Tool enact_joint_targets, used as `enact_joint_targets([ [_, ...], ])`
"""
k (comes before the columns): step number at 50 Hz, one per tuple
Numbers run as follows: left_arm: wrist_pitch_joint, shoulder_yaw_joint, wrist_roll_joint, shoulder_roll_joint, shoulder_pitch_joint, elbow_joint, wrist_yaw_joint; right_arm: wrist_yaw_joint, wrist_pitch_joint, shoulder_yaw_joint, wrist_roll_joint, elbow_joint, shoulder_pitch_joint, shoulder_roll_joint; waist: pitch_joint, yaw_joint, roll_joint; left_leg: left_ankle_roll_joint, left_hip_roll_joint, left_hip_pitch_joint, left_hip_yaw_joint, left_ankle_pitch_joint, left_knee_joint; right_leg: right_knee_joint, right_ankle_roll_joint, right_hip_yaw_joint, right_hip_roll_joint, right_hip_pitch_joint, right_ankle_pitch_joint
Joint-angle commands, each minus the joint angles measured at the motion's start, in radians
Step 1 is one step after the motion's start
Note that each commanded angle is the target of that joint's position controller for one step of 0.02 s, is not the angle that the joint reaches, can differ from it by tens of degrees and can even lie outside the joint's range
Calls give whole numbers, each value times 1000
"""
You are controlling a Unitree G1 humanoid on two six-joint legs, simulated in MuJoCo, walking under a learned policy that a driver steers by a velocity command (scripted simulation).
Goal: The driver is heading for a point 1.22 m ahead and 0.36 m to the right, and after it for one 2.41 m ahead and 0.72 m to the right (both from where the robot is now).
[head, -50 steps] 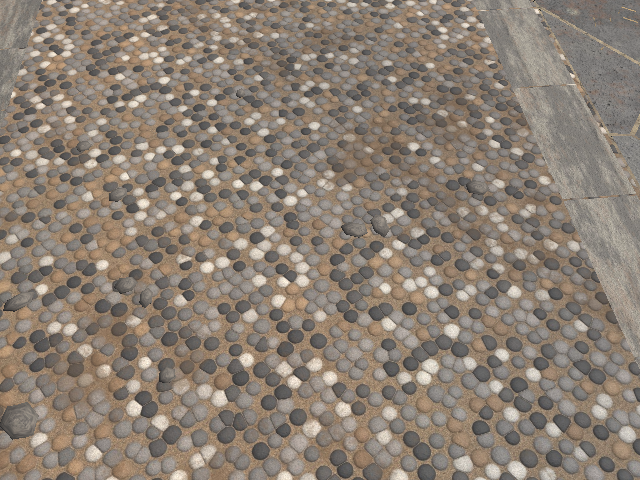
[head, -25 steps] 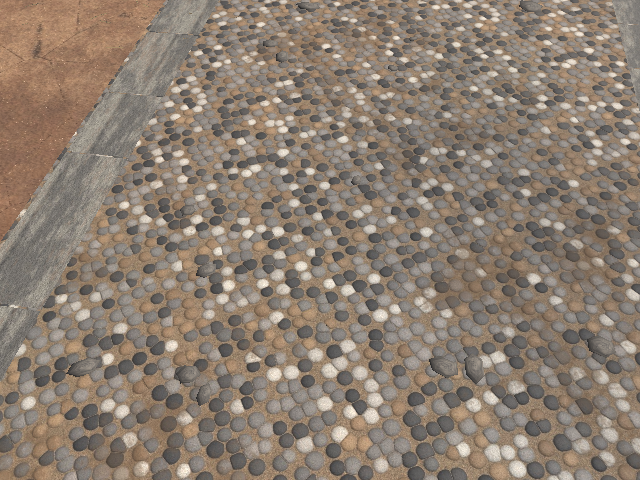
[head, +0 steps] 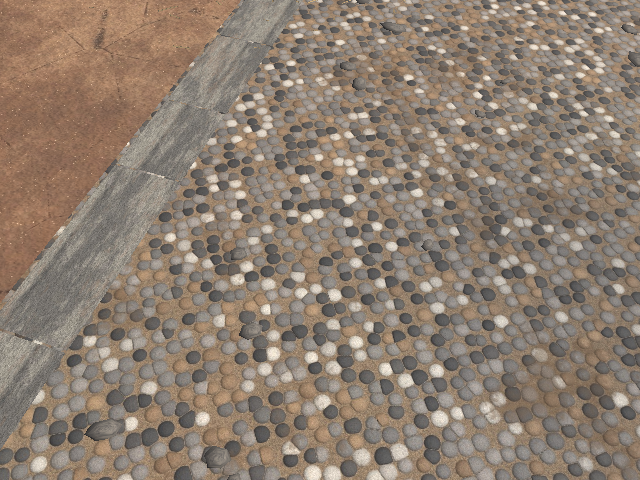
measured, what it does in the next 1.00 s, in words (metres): walks ahead: right foot, then left foot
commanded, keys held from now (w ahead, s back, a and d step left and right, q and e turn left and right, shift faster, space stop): w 0.62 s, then w+e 0.38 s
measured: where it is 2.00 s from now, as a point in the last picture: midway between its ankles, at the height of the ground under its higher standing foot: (418, 258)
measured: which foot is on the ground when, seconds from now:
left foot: down 0.00-0.42, up 0.44-0.90, down 0.92-1.00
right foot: up 0.00-0.38, down 0.40-0.94, up 0.96-1.00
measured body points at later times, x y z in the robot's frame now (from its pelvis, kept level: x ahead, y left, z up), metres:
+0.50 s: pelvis +0.28 -0.06 -0.01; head +0.31 -0.07 +0.44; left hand +0.45 +0.20 -0.10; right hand +0.30 -0.34 -0.14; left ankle +0.12 +0.08 -0.65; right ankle +0.36 -0.15 -0.73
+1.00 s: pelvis +0.55 -0.01 +0.00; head +0.59 +0.00 +0.44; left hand +0.60 +0.27 -0.14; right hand +0.72 -0.29 -0.09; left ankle +0.65 +0.09 -0.73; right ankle +0.40 -0.14 -0.67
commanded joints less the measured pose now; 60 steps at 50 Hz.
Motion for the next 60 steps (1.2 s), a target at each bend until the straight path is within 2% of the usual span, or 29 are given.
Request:
enact_joint_targets([
  [1, -9, 26, 10, 95, -22, -79, 3, 2, -21, -34, -8, -22, 63, -108, -73, -24, 124, 184, 249, 248, -320, 81, -309, 11, 2, 52, -90, -265, 117],
  [4, 14, 21, 18, 61, -38, -81, 7, -2, -41, -42, -4, 9, 69, -127, -44, -1, 95, 203, 238, 188, -238, 177, -363, -76, 31, 45, -92, -268, 196],
  [7, 12, 15, 26, 47, -147, -113, 5, -14, -41, -45, -2, 43, 110, -143, -9, -29, 71, 186, 218, 205, -169, 214, -380, -264, 44, 42, -86, -314, 363],
  [10, 1, 3, 20, 26, -254, -138, -10, -24, -34, -49, 4, 74, 154, -167, 16, -69, 71, 157, 199, 208, -115, 178, -389, -453, 38, 14, -50, -265, 505],
  [15, -9, 1, 11, 44, -370, -186, -34, -31, -15, -56, 17, 139, 233, -187, 43, -98, 70, 140, 264, 359, -128, 183, -333, -590, 1, 21, -23, -283, 467],
  [18, -15, 11, 14, 75, -322, -182, -42, -38, 1, -62, 18, 158, 225, -202, 6, -58, 94, 112, 283, 439, -132, 375, -236, -626, -41, -7, 10, -194, 348],
  [19, -16, 25, 16, 98, -238, -159, -39, -40, 8, -62, 17, 158, 207, -206, -48, -6, 100, 94, 256, 436, -106, 541, -133, -647, -63, -42, 44, -66, 337],
  [20, -15, 50, 18, 145, -84, -112, -29, -43, 13, -51, 11, 156, 209, -183, -152, 60, 83, 65, 201, 369, -65, 591, 56, -640, -95, -46, 49, 162, 362],
  [21, -12, 72, 28, 231, 78, -84, -21, -45, 8, -26, -15, 132, 259, -124, -316, 89, -55, 22, 126, 120, -20, 298, 390, -584, -180, 188, -155, 507, 411],
  [22, -6, 78, 19, 257, 126, -61, -26, -34, -12, 3, -5, 134, 362, -20, -424, 43, -291, -35, -49, -236, -69, -389, 680, -739, -315, 652, -321, 766, 129],
  [23, -7, 52, 6, 164, 110, -69, -26, -28, -31, -21, 21, 136, 269, -133, -356, 87, -176, -20, 0, -349, -177, -423, 780, -819, -277, 680, -299, 725, -27],
  [24, -8, 41, 10, 136, 27, -83, -22, -25, -42, -33, 41, 103, 170, -170, -212, 74, -127, -6, 51, -406, -147, -328, 777, -843, -237, 546, -274, 592, -1],
  [25, -8, 34, 19, 118, -40, -96, -20, -30, -44, -31, 33, 94, 119, -163, -132, 48, -48, -7, 98, -378, -119, -239, 736, -866, -222, 447, -241, 453, 100],
  [27, -15, 22, 39, 75, -104, -103, -20, -33, -33, -35, 13, 98, 128, -137, -80, -14, -61, -16, 153, -271, -125, -142, 648, -916, -213, 324, -185, 276, 256],
  [30, -27, 26, 29, 88, -100, -84, -18, -36, -8, -28, 8, 105, 139, -93, -54, -40, -60, -43, 168, -244, -107, -95, 561, -982, -233, 224, -167, 197, 362],
  [34, -18, 36, 19, 121, -42, -54, 1, -35, -14, -21, -7, 59, -9, -77, -6, -9, -28, -78, 158, -294, -93, 109, 313, -1011, -219, 150, -130, 200, 428],
  [37, -7, 42, 8, 140, 10, -33, 12, -24, -28, -13, 0, 38, -117, -61, 10, 27, -29, -92, 110, -228, -71, 235, 123, -997, -194, 115, -101, 196, 411],
  [40, 7, 45, -1, 143, 66, -10, 18, -9, -40, -11, 10, 16, -201, -69, 22, 50, -40, -93, 83, -196, -80, 248, 32, -951, -189, 153, -127, 242, 378],
  [44, 26, 59, -1, 158, 54, -9, 29, -2, -58, -30, 13, 27, -146, -128, -8, -11, -78, -54, 68, -62, -92, 132, -45, -832, -153, 226, -164, 300, 405],
  [45, 29, 54, 1, 142, 45, -13, 29, -8, -61, -46, 10, 56, -48, -155, -60, -62, -72, -30, 57, 80, -74, 108, -72, -733, -131, 207, -126, 278, 482],
  [46, 28, 36, 13, 92, 40, -29, 26, -16, -64, -66, -4, 86, 102, -204, -186, -129, -34, 17, 134, 326, -131, 102, -35, -515, -99, 167, -62, 181, 437],
  [47, 18, 10, 20, 0, 117, -64, 25, -24, -56, -89, -19, 100, 222, -297, -350, -129, 180, 123, 368, 700, -447, 12, -43, -154, -31, 57, 80, -140, 128],
  [48, 5, 6, -3, 7, 152, -77, 23, -18, -46, -81, -12, 112, 246, -264, -413, -118, 359, 202, 462, 758, -762, -201, -181, 54, -16, 97, 103, -336, -208],
  [49, 3, 35, -23, 111, 95, -75, 24, -17, -46, -56, -5, 100, 181, -177, -265, -122, 227, 161, 425, 637, -658, -304, -213, 141, -21, 137, 40, -406, -144],
  [50, 7, 42, -23, 126, 31, -88, 25, -19, -45, -44, -3, 94, 122, -137, -166, -109, 168, 126, 388, 511, -512, -258, -230, 139, -24, 110, -1, -408, -58],
  [51, 13, 45, -14, 112, 8, -92, 27, -17, -46, -35, -5, 98, 66, -108, -101, -82, 129, 112, 346, 396, -409, -167, -263, 101, -19, 100, -31, -373, 12],
  [52, 24, 50, -6, 98, 5, -93, 26, -17, -49, -28, -10, 101, 28, -83, -61, -56, 142, 101, 313, 317, -324, -92, -294, 56, -16, 106, -59, -335, 62],
  [55, 54, 46, -6, 43, 1, -114, 19, -19, -62, -38, -15, 121, -1, -97, -23, -26, 130, 116, 295, 221, -173, 53, -361, 10, 1, 90, -83, -287, 142],
  [60, 58, 41, 1, 26, -99, -164, 2, -33, -59, -54, -16, 155, 22, -144, 5, -41, 78, 118, 280, 258, 2, 186, -388, -229, 14, 72, -78, -323, 359],
])
Next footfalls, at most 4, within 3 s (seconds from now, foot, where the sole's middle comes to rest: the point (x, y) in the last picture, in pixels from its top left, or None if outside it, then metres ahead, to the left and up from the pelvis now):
0.40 right None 0.40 -0.15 -0.77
0.92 left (295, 375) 0.69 0.08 -0.77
1.44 right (434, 308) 0.88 -0.24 -0.77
1.92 left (418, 201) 1.23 -0.23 -0.77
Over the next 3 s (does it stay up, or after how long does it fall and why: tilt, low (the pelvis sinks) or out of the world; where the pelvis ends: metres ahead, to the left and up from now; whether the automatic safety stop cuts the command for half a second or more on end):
stays up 1.51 -0.46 -0.01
